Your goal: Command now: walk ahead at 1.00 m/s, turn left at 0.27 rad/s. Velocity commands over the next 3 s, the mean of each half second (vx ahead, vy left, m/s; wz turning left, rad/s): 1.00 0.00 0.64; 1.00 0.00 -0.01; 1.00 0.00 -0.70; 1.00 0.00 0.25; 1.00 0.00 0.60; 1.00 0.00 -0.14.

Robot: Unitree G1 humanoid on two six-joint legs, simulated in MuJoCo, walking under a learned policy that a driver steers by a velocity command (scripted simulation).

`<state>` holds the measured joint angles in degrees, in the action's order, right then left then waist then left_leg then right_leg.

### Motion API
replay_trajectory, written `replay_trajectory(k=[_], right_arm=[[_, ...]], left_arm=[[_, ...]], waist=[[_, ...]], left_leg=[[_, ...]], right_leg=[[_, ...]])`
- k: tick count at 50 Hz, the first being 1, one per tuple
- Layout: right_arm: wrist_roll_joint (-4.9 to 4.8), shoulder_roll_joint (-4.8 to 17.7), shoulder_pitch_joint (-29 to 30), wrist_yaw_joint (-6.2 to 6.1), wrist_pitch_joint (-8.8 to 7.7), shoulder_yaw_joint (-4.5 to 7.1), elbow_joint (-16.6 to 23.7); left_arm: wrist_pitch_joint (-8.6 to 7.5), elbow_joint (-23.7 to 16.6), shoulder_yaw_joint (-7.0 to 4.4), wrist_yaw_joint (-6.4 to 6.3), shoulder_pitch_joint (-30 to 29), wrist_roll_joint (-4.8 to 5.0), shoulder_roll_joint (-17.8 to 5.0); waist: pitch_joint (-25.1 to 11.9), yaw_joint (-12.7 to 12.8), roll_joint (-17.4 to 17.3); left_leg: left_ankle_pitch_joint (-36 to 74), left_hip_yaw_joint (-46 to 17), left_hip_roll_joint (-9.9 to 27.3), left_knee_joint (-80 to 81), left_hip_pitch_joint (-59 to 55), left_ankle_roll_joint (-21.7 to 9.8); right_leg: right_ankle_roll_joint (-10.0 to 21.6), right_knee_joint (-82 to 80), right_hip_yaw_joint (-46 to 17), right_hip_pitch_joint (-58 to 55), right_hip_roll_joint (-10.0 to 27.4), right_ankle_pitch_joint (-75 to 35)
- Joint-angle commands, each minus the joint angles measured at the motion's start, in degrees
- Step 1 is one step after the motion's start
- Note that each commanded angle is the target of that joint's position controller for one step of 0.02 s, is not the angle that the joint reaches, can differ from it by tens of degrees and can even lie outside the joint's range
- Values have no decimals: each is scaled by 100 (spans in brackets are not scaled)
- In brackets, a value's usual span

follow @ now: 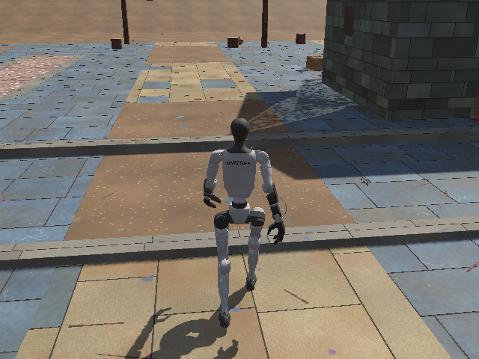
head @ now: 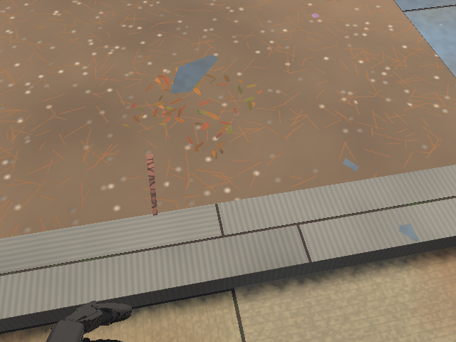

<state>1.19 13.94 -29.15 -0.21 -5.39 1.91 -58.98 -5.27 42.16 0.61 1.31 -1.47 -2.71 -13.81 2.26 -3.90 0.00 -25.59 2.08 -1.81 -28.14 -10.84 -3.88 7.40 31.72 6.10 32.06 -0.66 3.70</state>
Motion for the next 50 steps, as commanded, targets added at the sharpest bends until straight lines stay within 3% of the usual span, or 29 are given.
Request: replay_trajectory(k=[1, 2, 3, 6, 8, 14, 16, 17, 18, 20, 21, 22, 23, 24, 28, 30, 31, 32, 33, 34, 36, 37, 38, 39, 40, 42, 43, 45, 50], right_arm=[[-301, 384, -558, 14, -115, 20, 583], [-255, 752, 465, -37, -105, 110, 784], [-213, 718, 834, 7, -109, 94, 871], [10, 297, 795, 173, 183, 46, 852], [27, 134, 1106, 265, 342, 18, 1076], [-57, 77, 2530, 387, 337, -83, 1671], [-24, 180, 2614, 356, 345, -85, 1749], [-36, 452, 2785, 249, 346, -11, 1731], [3, 441, 2400, 246, 356, 5, 1630], [163, 586, 1650, 303, 299, 103, 1514], [158, 758, 398, 221, 204, 266, 1111], [76, 1268, 243, 119, 213, 432, 794], [227, 2056, -250, 88, 249, 580, 776], [226, 1986, -758, -8, 321, 637, 698], [119, 732, 244, -12, 172, 203, 678], [26, 835, 1106, 38, -70, 139, 771], [1, 854, 1373, 28, -146, 119, 849], [-27, 1028, 1780, 15, -227, 169, 956], [-158, 1123, 1944, 46, -277, 211, 1028], [-333, 1661, 1537, 75, -342, 365, 1002], [-227, 2279, 1966, 130, -291, 633, 1031], [-197, 2030, 2367, 169, -215, 663, 1044], [39, 630, 2593, 238, -264, 330, 1104], [28, -667, 697, 279, -301, -13, 1669], [82, -149, 121, 297, -279, -5, 1743], [374, -86, 1127, 218, -163, -108, 2045], [405, -95, 1597, 181, -50, -167, 2241], [276, 75, 2143, 140, 166, -179, 2524], [91, 192, 3367, 233, 37, -324, 3084]], left_arm=[[49, 478, -642, -104, 3066, -119, -1622], [19, 494, -594, -78, 2406, -55, -1247], [-47, 518, -509, -57, 2008, -13, -852], [-165, 831, -361, -53, 1980, 49, -330], [-274, 923, -397, -37, 1958, 189, -468], [-391, 1002, -367, -69, 2136, 184, -532], [-351, 982, -360, -182, 2272, 192, -705], [-200, 966, -329, -229, 2735, 181, -653], [-85, 989, -284, -385, 2971, 116, -705], [149, 918, -479, -511, 2916, 54, -1522], [195, 751, -563, -415, 2311, 172, -1661], [100, 488, -436, -277, 1846, 49, -943], [-68, -130, -204, -264, 1750, 178, -314], [-168, -354, -158, -231, 1095, 281, -390], [85, -912, 53, -105, 412, 167, 85], [277, -1596, 208, -170, -224, 156, 212], [316, -1503, 161, -154, -9, 176, -21], [294, -1432, 201, -110, 564, 164, 48], [278, -1072, 148, -49, 1360, 184, 12], [285, -701, -10, -42, 2157, 172, -190], [298, -105, -403, -109, 4311, 219, -880], [355, 224, -586, -175, 5068, 285, -1358], [354, 553, -579, -187, 4787, 282, -1562], [380, 547, -536, -227, 3669, 203, -1547], [362, 161, -530, -124, 2447, 107, -1145], [229, 458, -477, -68, 2167, 198, -589], [148, 577, -468, -99, 2332, 153, -515], [13, 854, -357, -124, 2606, 135, -274], [-58, 620, -516, -119, 2872, 306, -589]], waist=[[-3074, 1117, 1162], [-1735, 1010, 494], [-937, 860, 47], [-111, 322, 114], [124, 157, 336], [468, 233, 273], [380, 144, 304], [197, 412, -6], [-469, 244, 71], [-696, -178, 443], [-883, -856, 425], [-584, -511, -505], [-1433, -310, -672], [-1738, -746, 6], [541, 325, -149], [1254, 864, -335], [1325, 997, -141], [1135, 1295, -184], [454, 1503, 239], [-624, 1576, 107], [-2002, 2736, -683], [-1894, 3264, -293], [-954, 2617, 931], [-1673, 766, 3330], [-1516, 41, 2005], [-354, 6, 192], [-211, 115, -175], [279, 101, -166], [172, 512, 40]], left_leg=[[-81, -700, -182, -5818, 4702, -324], [744, -740, 314, -5710, 5240, -417], [1246, -706, 558, -5218, 5134, -404], [1344, -696, 938, -4760, 4441, -278], [1520, -568, 1099, -4578, 4800, -170], [3181, 557, 645, -2446, 4632, -322], [3047, 857, 415, -2082, 4560, -563], [2047, 1506, -211, -2353, 4775, -614], [1904, 1579, -512, -2434, 4180, -794], [1321, 1316, -756, -623, 2693, -850], [2493, 750, -488, 1113, 1166, -1109], [4051, -434, 515, 244, -971, -1283], [6241, -2129, 1682, -963, -2879, -1915], [4512, -2601, 1872, -189, -3024, -2034], [1868, -1844, 1610, 1596, 1049, -1289], [889, -1104, 1344, 2784, 3318, -853], [1911, -550, 924, 3166, 3985, -907], [2602, -164, 682, 3337, 4809, -926], [3976, 136, 497, 3150, 5193, -958], [6180, 31, 608, 2392, 4365, -1050], [8648, -168, 872, -406, 2551, -784], [8007, -197, 497, -2908, 2330, -485], [2133, -555, -644, -6118, 3346, -221], [202, -1862, -1430, -7814, 5033, -286], [807, -1275, -637, -7911, 5338, -333], [649, -744, -40, -7717, 5607, -137], [410, -752, 213, -7171, 5510, -102], [206, -742, 530, -6087, 5421, -45], [2323, -190, 565, -2079, 4380, 447]], right_leg=[[1012, -1324, -5402, -6199, 2711, 3382], [670, -1625, -4364, -5146, 2262, 3514], [478, -1804, -3425, -4033, 2119, 2697], [4, -2236, -1613, -2322, 1602, 1191], [-133, -2531, -959, -2102, 1591, 853], [-598, -2626, 1052, -2292, 876, -2333], [-713, -2259, 1210, -3045, 1062, -4315], [-797, -1641, 1123, -3856, 893, -6458], [-990, -458, 991, -4367, 1067, -8820], [-966, 1704, 746, -3922, 1509, -8535], [-882, 3703, 728, -3059, 1200, -6528], [-733, 5543, 328, 72, 291, 1669], [-727, 6743, -421, 2285, 358, 2896], [-624, 7018, -729, 3122, 403, 2411], [-356, 7983, -501, 4055, 690, 3343], [-352, 6499, -607, 3328, 1012, 3524], [-431, 5588, -174, 2422, 922, 2842], [-437, 4515, -169, 811, 888, 1866], [-373, 3734, -57, -1202, 630, 533], [-375, 3460, 26, -2555, 191, 59], [-471, 2705, 285, -3735, -313, 654], [-297, 1703, 314, -3933, -522, 971], [-93, 928, -1211, -3254, -104, 1867], [278, -1161, -5470, -3594, 997, 2382], [651, -2064, -6788, -3327, 1432, 4029], [752, -1786, -5718, -1771, 1070, 3818], [665, -1577, -4707, -1146, 845, 3522], [693, -1551, -3543, -278, 536, 2767], [780, -2543, -2426, -825, 15, 550]])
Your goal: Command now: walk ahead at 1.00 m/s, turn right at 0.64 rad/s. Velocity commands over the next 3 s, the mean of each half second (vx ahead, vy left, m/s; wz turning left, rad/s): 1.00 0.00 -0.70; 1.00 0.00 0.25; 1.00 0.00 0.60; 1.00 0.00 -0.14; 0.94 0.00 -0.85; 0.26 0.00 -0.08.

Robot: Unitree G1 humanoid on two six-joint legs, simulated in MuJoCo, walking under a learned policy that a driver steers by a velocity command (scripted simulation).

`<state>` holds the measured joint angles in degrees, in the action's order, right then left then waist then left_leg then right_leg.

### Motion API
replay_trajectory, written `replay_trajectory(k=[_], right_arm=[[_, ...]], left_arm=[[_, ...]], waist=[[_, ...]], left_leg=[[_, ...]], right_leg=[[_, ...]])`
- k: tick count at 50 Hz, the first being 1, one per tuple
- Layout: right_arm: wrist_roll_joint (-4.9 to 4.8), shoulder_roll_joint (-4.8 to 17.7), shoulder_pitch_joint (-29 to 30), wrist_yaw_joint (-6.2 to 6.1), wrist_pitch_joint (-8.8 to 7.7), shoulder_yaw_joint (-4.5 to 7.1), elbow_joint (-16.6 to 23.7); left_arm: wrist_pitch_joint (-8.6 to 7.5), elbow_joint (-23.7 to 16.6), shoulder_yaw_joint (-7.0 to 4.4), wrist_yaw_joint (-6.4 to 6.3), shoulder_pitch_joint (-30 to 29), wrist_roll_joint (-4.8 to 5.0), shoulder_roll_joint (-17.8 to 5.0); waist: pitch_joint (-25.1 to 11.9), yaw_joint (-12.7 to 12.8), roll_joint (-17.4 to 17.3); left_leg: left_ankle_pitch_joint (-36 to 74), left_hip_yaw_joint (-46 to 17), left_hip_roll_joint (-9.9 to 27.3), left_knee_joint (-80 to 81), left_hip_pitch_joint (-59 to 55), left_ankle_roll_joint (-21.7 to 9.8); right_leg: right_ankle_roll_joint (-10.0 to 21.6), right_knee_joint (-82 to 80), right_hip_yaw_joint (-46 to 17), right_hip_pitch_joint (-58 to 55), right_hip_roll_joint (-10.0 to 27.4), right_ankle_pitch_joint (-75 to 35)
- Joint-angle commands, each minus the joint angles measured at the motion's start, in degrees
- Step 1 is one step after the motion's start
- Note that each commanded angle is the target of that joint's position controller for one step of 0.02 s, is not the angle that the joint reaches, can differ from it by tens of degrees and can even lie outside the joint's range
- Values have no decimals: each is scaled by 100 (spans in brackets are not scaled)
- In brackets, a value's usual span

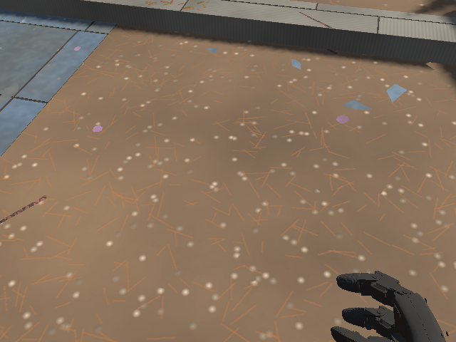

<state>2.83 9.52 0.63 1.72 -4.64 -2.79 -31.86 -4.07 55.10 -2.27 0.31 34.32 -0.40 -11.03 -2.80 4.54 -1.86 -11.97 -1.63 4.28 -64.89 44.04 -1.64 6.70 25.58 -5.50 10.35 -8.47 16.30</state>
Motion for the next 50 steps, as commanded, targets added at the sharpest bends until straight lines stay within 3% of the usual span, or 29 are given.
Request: replay_trajectory(k=[1, 4, 6, 7, 8, 9, 10, 11, 12, 13, 14, 17, 21, 24, 27, 29, 30, 31, 32, 33, 34, 35, 38, 39, 41, 44, 47, 49, 50], right_arm=[[-128, 535, 547, 75, -55, 101, 419], [-184, 652, 726, 5, -67, 161, 402], [-158, 938, 318, -111, -103, 302, 275], [-165, 1139, -288, -194, -138, 413, 121], [-158, 1308, -1215, -286, -170, 518, -86], [-32, 1685, -2476, -414, -172, 675, -267], [273, 2082, -2571, -411, -180, 766, -312], [155, 1960, -2211, -343, -126, 838, -291], [93, 1313, -1748, -309, -98, 720, -234], [61, 1043, -1678, -267, -104, 644, -349], [80, 994, -1820, -263, -124, 626, -525], [-83, 790, -2327, -182, -271, 564, -1073], [-112, 1002, -2152, -122, -367, 569, -1265], [-188, 1266, -2434, -92, -360, 589, -1457], [-188, 1795, -2889, -169, -277, 662, -1664], [-176, 2099, -2782, -286, -111, 697, -1703], [-196, 2080, -2629, -312, -68, 685, -1622], [-178, 1143, -3047, -198, -51, 515, -1389], [-404, 1252, -3161, -213, -87, 520, -1146], [-376, 1476, -2361, -243, -115, 577, -979], [-355, 1260, -2178, -210, -136, 510, -958], [-303, 1133, -2194, -174, -77, 485, -1072], [-156, 893, -2596, -14, 273, 484, -1338], [-134, 811, -2318, 24, 332, 485, -1251], [-155, 772, -1491, 78, 342, 475, -973], [-235, 686, -891, 194, 250, 408, -757], [-232, 704, -649, 302, 228, 388, -675], [-167, 1019, -1070, 273, 254, 470, -823], [-178, 1277, -1781, 237, 278, 572, -1022]], left_arm=[[-173, -736, -301, -8, -696, 100, -1007], [-160, -776, -430, 33, -537, 140, -1225], [-156, -793, -479, 1, -496, 121, -1342], [-153, -824, -516, 1, -548, 92, -1505], [-156, -948, -544, 22, -855, 87, -1599], [-201, -1165, -455, 46, -1136, 40, -1265], [-204, -1431, -223, 16, -573, 268, -371], [-109, -1506, -165, -42, -683, 188, -757], [-28, -1421, -228, -41, -1341, 36, -1025], [14, -1486, -237, 32, -1757, -68, -1064], [70, -1553, -229, 123, -2042, -124, -999], [270, -1915, -76, 309, -2368, -201, -559], [249, -2329, 65, 411, -3046, -233, -621], [174, -2451, 174, 530, -3681, -168, -614], [135, -2345, 126, 431, -3575, -217, -880], [119, -1851, -40, 278, -1903, -284, -1214], [133, -1553, -191, 165, -922, -337, -1521], [144, -1513, -325, 38, -961, -398, -2060], [143, -1656, -391, 3, -801, -296, -2237], [115, -1510, -392, -30, -971, -213, -1953], [38, -1325, -314, -36, -1181, -187, -1663], [-48, -1263, -251, -19, -1436, -233, -1352], [-228, -1105, -95, 12, -1591, -128, -828], [-294, -1024, -106, 34, -1550, -48, -860], [-379, -954, -108, 61, -1557, -53, -885], [-456, -911, -77, 55, -1631, -29, -899], [-527, -860, -94, -52, -1379, 42, -1246], [-390, -845, -170, -212, -1314, -38, -1533], [-264, -921, -225, -287, -1483, -112, -1698]], waist=[[643, -213, 310], [388, 39, 432], [-2, -101, 532], [-451, -399, 532], [-944, -939, 504], [-1676, -1485, 172], [-2329, -995, -1480], [-2213, -905, -1688], [-1183, -960, -722], [-551, -948, -41], [-188, -898, 158], [272, -591, -264], [701, -311, -256], [1077, -464, 26], [698, -300, -307], [-322, 621, -607], [-747, 1113, -527], [-1297, 405, 858], [-2426, 412, 1101], [-1550, 417, 277], [-449, 136, 198], [70, -162, -146], [426, -686, 309], [663, -691, 413], [1025, -602, 389], [1041, -599, 398], [888, -593, 463], [515, -864, 744], [76, -1276, 847]], left_leg=[[1220, 280, -179, 2359, -1393, 285], [1728, 348, -459, 3376, -1807, 247], [1328, 283, -649, 3775, -2425, 129], [862, 300, -740, 3782, -3131, 53], [710, 128, -442, 3734, -4294, -42], [-775, -645, 470, 3488, -5733, -210], [-2456, -3528, 2236, 4101, -7373, -764], [-3558, -4906, 2347, 4813, -6983, -1054], [-3355, -3870, 1959, 4919, -6081, -907], [-2116, -2904, 1715, 4923, -5303, -808], [-1067, -2186, 1506, 4987, -4817, -691], [650, -989, 1189, 5166, -4268, -496], [1677, 295, 810, 5776, -3637, -416], [2550, 976, 670, 6480, -3106, -387], [6228, 1227, 873, 5540, -4302, -387], [7237, 1269, 1024, 3106, -4290, -384], [6115, 1324, 841, 1333, -3379, -341], [-425, 1104, -5, -1121, -1507, -244], [-1636, -148, -647, -2660, -421, -291], [-900, -457, -282, -2490, 83, -364], [-628, -299, -91, -2006, 153, -344], [-529, -332, 131, -1511, -90, -320], [-465, -389, 368, -936, -800, -211], [-325, -333, 420, -734, -566, -184], [379, -95, 375, -123, -215, -197], [1668, 510, 154, 1311, -700, -369], [2341, 1083, -282, 2265, -1393, -622], [1801, 1345, -730, 2480, -1857, -779], [1415, 1368, -979, 2435, -2641, -847]], right_leg=[[813, -1930, -1216, 1116, 795, -1226], [603, -1633, -1388, -32, 1082, -2632], [346, -652, -1408, -680, 1117, -4128], [224, 260, -1352, -785, 1077, -4774], [106, 1439, -1295, -287, 918, -4442], [103, 3044, -1083, 650, 735, -3143], [-57, 4828, -460, 2694, 127, 1154], [30, 5588, -138, 3528, 517, 858], [24, 5544, 12, 3733, 839, 191], [-23, 5293, 64, 3618, 999, -75], [-63, 5147, 64, 3524, 1140, -106], [-119, 4882, 64, 3681, 1379, -12], [-170, 3505, 163, 3512, 1240, -962], [-9, 1850, 1026, 2145, 902, -1832], [260, 1389, 1477, 1414, 321, -1288], [521, 1100, 1245, -491, 78, -684], [661, 780, 761, -1903, 379, -545], [821, 799, -1362, -3414, 2090, 313], [1285, -93, -4089, -4098, 3262, 224], [1100, -379, -3248, -3414, 2885, -23], [995, -595, -2477, -2298, 2716, -613], [783, -792, -1865, -1437, 2484, -1016], [446, -1435, -720, -174, 2178, -1265], [387, -1677, -385, -34, 2136, -1332], [137, -2023, 461, 85, 1817, -2066], [-222, -2154, 1545, 84, 1433, -3446], [-518, -1875, 1927, -577, 1649, -5913], [-669, -917, 1951, -1361, 1814, -7705], [-679, 20, 1891, -1436, 1900, -8234]])
Over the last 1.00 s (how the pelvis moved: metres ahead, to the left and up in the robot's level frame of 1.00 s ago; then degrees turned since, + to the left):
0.97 0.17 0.11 18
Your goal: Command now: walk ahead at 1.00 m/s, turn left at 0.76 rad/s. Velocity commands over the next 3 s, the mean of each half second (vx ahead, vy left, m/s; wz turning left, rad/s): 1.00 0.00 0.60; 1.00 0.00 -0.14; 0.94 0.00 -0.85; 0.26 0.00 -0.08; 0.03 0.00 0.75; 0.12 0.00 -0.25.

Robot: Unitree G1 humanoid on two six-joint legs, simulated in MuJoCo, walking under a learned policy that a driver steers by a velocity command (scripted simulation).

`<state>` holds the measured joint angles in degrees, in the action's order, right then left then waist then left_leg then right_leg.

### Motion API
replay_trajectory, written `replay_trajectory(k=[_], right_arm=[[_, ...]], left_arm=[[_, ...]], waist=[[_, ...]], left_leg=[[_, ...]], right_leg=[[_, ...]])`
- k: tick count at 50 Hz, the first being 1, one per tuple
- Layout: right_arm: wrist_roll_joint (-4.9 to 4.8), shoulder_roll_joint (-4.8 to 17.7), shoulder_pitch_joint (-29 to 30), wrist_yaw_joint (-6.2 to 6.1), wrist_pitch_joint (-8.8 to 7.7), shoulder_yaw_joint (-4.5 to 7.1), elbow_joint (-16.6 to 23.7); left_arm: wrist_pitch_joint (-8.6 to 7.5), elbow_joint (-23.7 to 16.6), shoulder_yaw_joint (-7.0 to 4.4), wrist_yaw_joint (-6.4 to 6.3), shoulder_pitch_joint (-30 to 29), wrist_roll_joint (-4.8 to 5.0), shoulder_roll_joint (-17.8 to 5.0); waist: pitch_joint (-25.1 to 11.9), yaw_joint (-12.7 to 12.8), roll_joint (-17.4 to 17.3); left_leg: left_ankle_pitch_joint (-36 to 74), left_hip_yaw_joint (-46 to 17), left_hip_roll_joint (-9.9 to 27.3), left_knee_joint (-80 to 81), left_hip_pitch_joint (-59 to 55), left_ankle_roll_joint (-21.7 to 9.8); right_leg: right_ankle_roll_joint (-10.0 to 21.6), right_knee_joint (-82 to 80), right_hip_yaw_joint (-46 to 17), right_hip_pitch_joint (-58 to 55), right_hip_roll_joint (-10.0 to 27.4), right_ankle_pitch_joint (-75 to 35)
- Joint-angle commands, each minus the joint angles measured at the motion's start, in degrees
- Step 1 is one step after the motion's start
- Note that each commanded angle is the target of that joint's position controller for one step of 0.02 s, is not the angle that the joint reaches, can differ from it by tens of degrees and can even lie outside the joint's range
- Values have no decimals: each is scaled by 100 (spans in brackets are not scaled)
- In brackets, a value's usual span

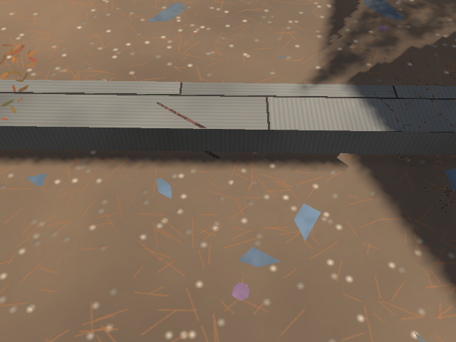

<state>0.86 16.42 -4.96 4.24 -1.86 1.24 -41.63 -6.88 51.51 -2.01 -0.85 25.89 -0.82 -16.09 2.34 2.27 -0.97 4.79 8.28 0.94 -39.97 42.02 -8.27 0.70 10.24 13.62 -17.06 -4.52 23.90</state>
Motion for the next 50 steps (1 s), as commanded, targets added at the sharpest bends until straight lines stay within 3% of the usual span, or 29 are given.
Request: replay_trajectory(k=[1, 2, 3, 4, 5, 6, 7, 10, 14, 18, 21, 23, 24, 25, 26, 27, 29, 33, 36, 38, 42, 43, 44, 45, 46, 47, 48, 49, 50], right_arm=[[32, 888, -2421, -61, 19, 315, -376], [21, 1148, -3536, -162, 40, 491, -683], [-159, 1361, -3107, -270, 131, 627, -703], [50, 2051, -2520, -277, 169, 727, -422], [22, 1697, -2305, -333, 176, 720, -168], [32, 1193, -2172, -404, 157, 598, -287], [18, 979, -2022, -417, 101, 532, -378], [-39, 859, -1725, -430, -154, 421, -304], [-104, 776, -1878, -358, -344, 411, -341], [-157, 894, -2406, -294, -411, 449, -503], [-60, 1093, -2371, -397, -405, 473, -608], [74, 1414, -2177, -458, -379, 530, -635], [147, 1386, -1741, -468, -355, 520, -579], [203, 801, -1613, -485, -390, 376, -420], [-239, 136, -2606, -369, -435, 187, -213], [-60, 586, -2034, -441, -404, 168, -341], [37, 625, -980, -343, -388, 146, -130], [200, 210, -700, -159, -188, -32, 147], [226, 270, 215, -96, -230, -129, 572], [184, 130, 764, -15, -304, -236, 770], [140, 295, 692, -160, -309, -187, 715], [189, 518, 252, -262, -314, -93, 618], [225, 660, -794, -356, -350, 0, 332], [236, 847, -2042, -467, -344, 125, -11], [356, 1339, -2845, -571, -374, 306, -203], [478, 1735, -2521, -536, -328, 387, -138], [323, 1349, -1858, -484, -252, 401, 47], [277, 719, -1481, -468, -278, 262, 14], [270, 461, -1491, -437, -312, 201, -128]], left_arm=[[145, -677, -296, -214, -960, -142, -1328], [234, -772, -333, -191, -1338, -148, -1404], [148, -902, -148, -36, -1602, -230, -603], [49, -1555, 13, 6, -750, -4, -337], [-90, -1609, 93, 10, -1092, -100, -561], [-157, -1612, 94, 43, -1392, -104, -675], [-123, -1680, 115, 52, -1577, -174, -606], [295, -1641, 207, 82, -1426, -371, -474], [306, -2071, 365, 230, -2558, -220, -179], [254, -2127, 344, 242, -3125, -92, -188], [197, -2149, 203, 182, -3113, -130, -475], [171, -1748, -16, 87, -1627, -70, -902], [196, -1377, -125, -10, -308, -51, -1080], [218, -1139, -265, -130, 976, -182, -1476], [211, -1058, -373, -19, 492, -281, -1838], [243, -1229, -334, 90, -193, -234, -1203], [185, -1016, -216, 150, -489, -208, -601], [25, -487, -129, 134, -193, -42, -433], [-67, -406, -153, 174, -199, 12, -586], [-102, -371, -155, 201, -142, 108, -564], [-110, -264, -260, 170, 64, 138, -1057], [-96, -268, -270, 133, 27, 112, -1165], [-40, -271, -282, 82, -110, 67, -1216], [-1, -359, -303, 70, -433, 69, -1264], [-19, -498, -164, 96, -432, 42, -554], [21, -739, -4, 85, 491, 350, 179], [126, -765, -45, 17, 159, 228, -293], [209, -784, -60, 31, -363, 80, -293], [276, -911, -42, 95, -685, 11, -142]], waist=[[-955, -1654, 749], [-1273, -2237, 425], [-757, -1727, -1170], [-1866, -760, -1804], [-1966, -1001, -436], [-875, -730, 400], [-376, -420, 697], [117, 56, 670], [424, -357, 220], [278, -909, -36], [-26, -805, -209], [-921, -18, -447], [-1394, 762, -406], [-2113, 1192, 340], [-2783, 171, 2695], [-1829, 275, 1226], [-620, 180, -153], [58, -307, 380], [468, -316, 377], [536, -215, 265], [-23, -318, 435], [-413, -538, 536], [-960, -1086, 609], [-1509, -1767, 537], [-2039, -1766, -247], [-2652, -784, -1731], [-2302, -794, -950], [-1257, -731, -381], [-666, -659, -164]], left_leg=[[-611, 193, -778, -101, -3617, -350], [-898, -376, -587, 377, -4839, -677], [-568, -1258, -113, 337, -5537, -804], [-1218, -4468, 1164, 1125, -6918, -2243], [-2686, -5585, 1441, 2315, -6715, -2199], [-3089, -5267, 1315, 2730, -5495, -1758], [-2717, -4758, 1067, 2780, -4471, -1484], [-1902, -3505, 394, 2933, -2535, -1234], [-788, -2443, -171, 3367, -1927, -831], [974, -2320, 131, 3289, -3285, -451], [2766, -2212, 356, 2630, -4475, -249], [4269, -2143, 471, 986, -4775, -68], [3715, -1971, 307, -457, -4028, -1], [1531, -1641, -30, -2684, -2892, 0], [-2930, -1550, -1076, -4475, -862, 323], [-2579, -1625, -497, -4529, 7, 165], [-1996, -1552, -74, -3802, -114, 198], [-2190, -1537, 283, -2891, -132, 380], [-1218, -1070, 464, -1577, 34, 502], [-225, -646, 363, -102, -1052, 524], [31, -487, -107, 485, -2257, 438], [-478, -485, -262, 475, -2624, 362], [-734, -650, -304, 568, -3634, 275], [-876, -683, -88, 800, -5078, 353], [-2193, -1886, 1130, 869, -6269, 447], [-2251, -4805, 2827, 1840, -6776, 11], [-3527, -5065, 2587, 2387, -6219, -204], [-3937, -4140, 2248, 2388, -5385, -210], [-3344, -3417, 2012, 2486, -4670, -98]], right_leg=[[-45, 3115, -110, 1619, 1591, -9207], [-6, 5481, -97, 2445, 1301, -7761], [-44, 7878, -290, 4431, 23, -598], [-318, 9422, -1452, 6444, -156, 626], [-144, 8982, -1985, 6811, 165, 137], [-59, 8086, -2035, 6720, 509, -308], [-88, 7361, -1985, 6347, 757, -391], [-326, 6239, -1813, 5384, 1126, -253], [-310, 3797, -1300, 4779, 1229, -2242], [-26, 2413, -1044, 4635, 893, -3557], [262, 1805, -953, 4369, 501, -2953], [449, 1929, -1016, 2985, 187, -1948], [540, 2035, -1170, 1651, 465, -1612], [639, 2342, -2390, 309, 1561, 142], [1501, 829, -6269, -864, 2867, 1416], [1477, 483, -6213, -298, 2588, 1968], [1314, 394, -4456, 1346, 2147, 491], [1084, -235, -3185, 2518, 1690, -396], [1044, -775, -2271, 2874, 1399, -1581], [900, -985, -1804, 3409, 1029, -2691], [838, -339, -1789, 2397, 1294, -5854], [761, 449, -1802, 2010, 1300, -6897], [690, 1774, -1876, 2106, 1292, -7170], [647, 3374, -1868, 2885, 973, -6318], [606, 5484, -1831, 4164, 484, -3115], [499, 7339, -1883, 5471, 71, 63], [550, 7865, -1783, 6090, 413, -434], [551, 8034, -1650, 6482, 655, -692], [562, 8363, -1532, 6642, 746, -671]])
Over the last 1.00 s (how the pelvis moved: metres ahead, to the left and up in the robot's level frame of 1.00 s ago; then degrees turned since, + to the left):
0.93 -0.21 -0.03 -13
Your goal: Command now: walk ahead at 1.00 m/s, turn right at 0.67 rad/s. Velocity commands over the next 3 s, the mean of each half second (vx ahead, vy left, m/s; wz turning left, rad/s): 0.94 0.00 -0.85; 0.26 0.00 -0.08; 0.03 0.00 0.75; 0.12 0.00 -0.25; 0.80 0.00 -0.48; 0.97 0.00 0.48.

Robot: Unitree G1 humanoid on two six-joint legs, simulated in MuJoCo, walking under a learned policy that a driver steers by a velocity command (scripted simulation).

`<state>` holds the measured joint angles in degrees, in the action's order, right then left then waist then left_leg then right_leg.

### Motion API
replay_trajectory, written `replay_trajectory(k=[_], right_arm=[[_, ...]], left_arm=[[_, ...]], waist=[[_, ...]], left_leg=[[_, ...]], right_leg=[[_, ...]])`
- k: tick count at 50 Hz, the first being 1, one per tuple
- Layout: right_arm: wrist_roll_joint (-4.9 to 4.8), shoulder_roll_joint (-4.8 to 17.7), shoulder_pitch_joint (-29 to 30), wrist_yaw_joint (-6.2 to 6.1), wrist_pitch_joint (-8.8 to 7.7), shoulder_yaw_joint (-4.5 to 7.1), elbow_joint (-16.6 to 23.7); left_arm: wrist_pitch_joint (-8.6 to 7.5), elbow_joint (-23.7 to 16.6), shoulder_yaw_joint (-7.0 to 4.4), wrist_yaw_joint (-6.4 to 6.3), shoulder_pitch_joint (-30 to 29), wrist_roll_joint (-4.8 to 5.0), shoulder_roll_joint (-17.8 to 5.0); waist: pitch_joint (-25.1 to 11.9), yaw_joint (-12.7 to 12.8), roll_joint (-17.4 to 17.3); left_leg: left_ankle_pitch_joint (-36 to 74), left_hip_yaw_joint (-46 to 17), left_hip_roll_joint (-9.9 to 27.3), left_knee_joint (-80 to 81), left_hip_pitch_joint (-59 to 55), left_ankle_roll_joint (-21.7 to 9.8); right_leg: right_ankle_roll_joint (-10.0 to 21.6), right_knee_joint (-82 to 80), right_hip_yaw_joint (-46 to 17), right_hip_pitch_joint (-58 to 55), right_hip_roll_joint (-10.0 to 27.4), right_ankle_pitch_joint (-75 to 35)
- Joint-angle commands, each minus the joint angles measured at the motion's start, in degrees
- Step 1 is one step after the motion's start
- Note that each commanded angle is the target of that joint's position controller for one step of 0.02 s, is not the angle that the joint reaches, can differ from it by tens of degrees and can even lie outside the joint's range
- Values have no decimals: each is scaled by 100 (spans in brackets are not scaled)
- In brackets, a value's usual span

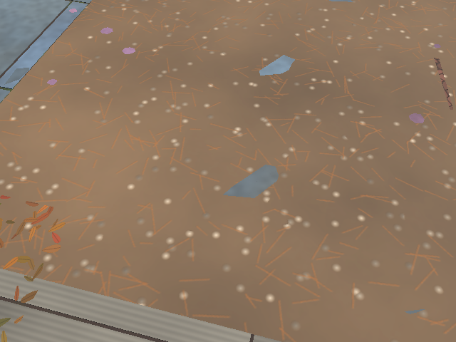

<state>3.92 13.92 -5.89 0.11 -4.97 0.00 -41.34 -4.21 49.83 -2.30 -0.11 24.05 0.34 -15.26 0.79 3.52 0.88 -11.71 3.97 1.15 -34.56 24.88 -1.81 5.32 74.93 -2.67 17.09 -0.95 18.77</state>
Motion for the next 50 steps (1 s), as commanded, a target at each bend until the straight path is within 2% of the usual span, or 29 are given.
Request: replay_trajectory(k=[1, 3, 5, 8, 10, 12, 13, 14, 15, 16, 17, 18, 19, 21, 24, 25, 26, 28, 30, 31, 32, 33, 34, 35, 36, 38, 39, 44, 50], right_arm=[[-53, 549, -1520, -25, -41, 275, -345], [-162, 211, -1824, 10, -147, 188, -792], [-146, 92, -1807, 88, -261, 149, -1035], [-143, -18, -1647, 137, -255, 49, -1356], [-265, 136, -1592, -41, -217, -15, -1263], [-496, 771, -1643, -168, -282, 59, -968], [-608, 1498, -1635, -253, -383, 276, -763], [-519, 2057, -1423, -256, -376, 479, -540], [-418, 2165, -1123, -208, -225, 614, -344], [-458, 1968, -1132, -76, -92, 682, -258], [-192, 538, -831, 121, -38, 369, -61], [-36, 66, -967, 230, -197, 222, 1019], [33, 156, -696, 203, -343, 178, 1320], [2, 51, -427, -4, -367, 12, 1402], [-68, 315, -385, -92, 3, 22, 1468], [-38, 474, -70, -106, 95, 31, 1537], [-258, 308, 820, -135, -230, 56, 2035], [-375, 106, 920, -151, -399, 44, 1986], [-529, 501, -216, -201, -280, 361, 1471], [-553, 599, -890, -207, -165, 451, 1174], [-514, 562, -1677, -253, -63, 464, 811], [-262, 481, -2204, -264, -20, 393, 611], [96, 514, -2075, -184, -134, 327, 632], [64, 429, -1444, -108, -205, 337, 652], [-153, 451, -1027, -129, -210, 404, 669], [-491, 641, -462, -166, -60, 383, 827], [-519, 805, -563, -153, 2, 406, 736], [-545, 1215, -700, -226, 298, 609, 535], [-641, 943, -819, -288, 522, 680, 703]], left_arm=[[82, -894, 10, 87, -705, -150, -61], [277, -1341, 148, 188, -1261, -196, 475], [433, -1885, 300, 54, -1879, -130, 856], [534, -2619, 443, -94, -2949, -43, 817], [591, -2494, 391, 2, -2693, -57, 422], [570, -2162, 392, 100, -2018, -98, 259], [620, -1938, 256, 145, -1677, 13, -11], [579, -1868, 157, 175, -1015, -50, -195], [542, -1630, 24, 161, -22, -60, -477], [438, -1580, -188, 142, 243, -29, -884], [324, -1379, -303, 110, -750, 154, -1003], [450, -1562, -463, 87, -1152, 36, -1649], [429, -1567, -466, 31, -825, 11, -1502], [255, -1080, -334, -78, -652, -112, -907], [65, -851, -255, -192, -370, -130, -719], [-4, -770, -273, -143, -260, -52, -788], [-188, -995, -106, -47, -433, 335, -89], [8, -1114, -270, -204, -1096, 456, -514], [159, -1059, -464, -329, -910, 260, -1273], [175, -1070, -458, -343, -915, 195, -1240], [162, -1154, -309, -283, -1123, 52, -734], [164, -1474, -116, -277, -1468, -164, -260], [81, -1542, -5, -214, -401, -64, 127], [45, -1372, 25, -96, 284, 74, -39], [55, -1305, 16, -46, 18, 120, -286], [72, -1590, -39, -109, -931, -241, -557], [96, -1774, -40, -124, -1396, -298, -510], [123, -1972, 63, -193, -1984, -61, -117], [196, -1891, -197, -171, -2263, 63, -552]], waist=[[-276, -645, -455], [133, -389, -648], [326, -106, -803], [935, 325, -574], [810, 486, -165], [-287, 749, 145], [-1131, 845, -177], [-1486, 1173, -750], [-1984, 1482, -1267], [-2015, 1487, -1079], [-791, 715, 486], [-1386, 0, 1778], [-1289, 94, 865], [379, -367, -164], [461, -612, -780], [442, -511, -966], [245, -426, -756], [-272, -589, -692], [-1652, -1046, 25], [-1913, -1333, 138], [-1798, -1603, -175], [-1837, -1780, -551], [-2299, -1092, -1329], [-2293, -640, -1323], [-1824, -578, -1147], [-1036, -373, 111], [-598, -347, 315], [-1081, -143, -494], [-897, -92, -976]], left_leg=[[-1182, -2414, 1858, 1955, -2535, -636], [-984, -1654, 1829, 2094, -1875, -472], [-941, -1039, 1883, 2440, -1352, -338], [-708, 197, 1406, 3290, -442, 55], [2096, 1288, 952, 3405, -74, 15], [6074, 1613, 831, 2706, -151, -56], [8474, 1519, 957, 1997, -820, -110], [9483, 1359, 1264, 663, -1703, -73], [9989, 1014, 1575, -932, -2253, -146], [7866, 743, 1358, -3247, -1848, -196], [152, 375, 225, -5576, 203, -131], [-798, -527, -561, -7733, 2673, 138], [-612, -1068, -362, -8210, 3491, 29], [-628, -956, -202, -7907, 3782, 250], [-1642, -936, 72, -5807, 3190, 380], [-1775, -765, 148, -4789, 2785, 383], [-1713, -867, -62, -3403, 2023, 431], [-140, -439, -505, -131, -336, 531], [2493, -262, -1047, 823, -2645, 645], [3719, -255, -941, 1213, -3439, 633], [4742, -820, -219, 1359, -4317, 345], [6298, -1838, 746, 754, -4655, 27], [8899, -3389, 1900, 228, -4989, -1045], [8145, -3980, 2297, 156, -5072, -1823], [6483, -3953, 2133, 402, -4871, -2038], [4522, -3890, 1495, 1267, -2819, -1797], [4349, -3711, 1186, 1517, -1835, -1610], [4052, -2744, 45, 1481, -459, -961], [1040, -3471, -161, 906, -409, -383]], right_leg=[[141, 2431, 99, 3439, 483, -118], [218, 3496, 97, 4223, 559, 75], [314, 4488, -58, 5094, 446, 566], [516, 3705, 225, 5367, 330, 585], [444, 2205, 1014, 3882, 206, 67], [503, 855, 1786, 1384, -166, -563], [521, 439, 1689, 534, -483, -399], [585, -228, 1532, 427, -491, 97], [758, -682, 1204, -99, -627, 931], [1064, -2029, 285, -900, -783, 1233], [1455, -3360, -1231, -676, -538, 799], [2228, -4886, -4923, -1845, 485, 575], [2227, -5754, -5908, -2145, 998, 1274], [1799, -5367, -4833, -754, 682, -1802], [1330, -5045, -2787, -301, 267, -4104], [1153, -5290, -2482, -99, 99, -4763], [1040, -5323, -2661, 350, -187, -4445], [536, -5027, -1932, 1180, -754, -3730], [-84, -4080, -1858, 774, -826, -4769], [-494, -3189, -1442, 590, -1076, -3981], [-921, -1738, -941, 1213, -1450, -313], [-868, -195, -808, 1657, -1440, 2175], [-928, 1192, -1534, 2083, -1370, 2620], [-943, 1645, -1784, 2763, -995, 2218], [-897, 1750, -1355, 3561, -548, 2007], [-920, 1259, -561, 3141, -159, 1021], [-938, 779, -445, 2751, -171, 884], [-970, -2735, -50, 711, -611, -435], [-798, -5361, -705, -818, -255, -1830]])
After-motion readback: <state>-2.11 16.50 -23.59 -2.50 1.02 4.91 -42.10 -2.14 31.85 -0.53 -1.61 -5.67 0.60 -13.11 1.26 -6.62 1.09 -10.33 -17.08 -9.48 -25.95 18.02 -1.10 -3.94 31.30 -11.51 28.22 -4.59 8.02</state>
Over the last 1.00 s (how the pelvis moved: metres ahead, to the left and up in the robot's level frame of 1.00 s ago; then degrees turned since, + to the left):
0.94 0.18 0.02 12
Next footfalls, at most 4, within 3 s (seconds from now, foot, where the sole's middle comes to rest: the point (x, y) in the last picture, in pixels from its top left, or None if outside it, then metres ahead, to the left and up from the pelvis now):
0.34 right None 0.44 -0.09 -0.64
0.66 left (279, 218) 0.82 -0.09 -0.64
1.02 right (352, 229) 0.80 -0.31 -0.64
1.40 left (256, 207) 0.86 -0.02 -0.64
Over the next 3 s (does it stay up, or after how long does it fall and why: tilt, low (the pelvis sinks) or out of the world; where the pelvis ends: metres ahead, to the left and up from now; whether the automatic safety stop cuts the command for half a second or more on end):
stays up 1.55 -0.48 0.13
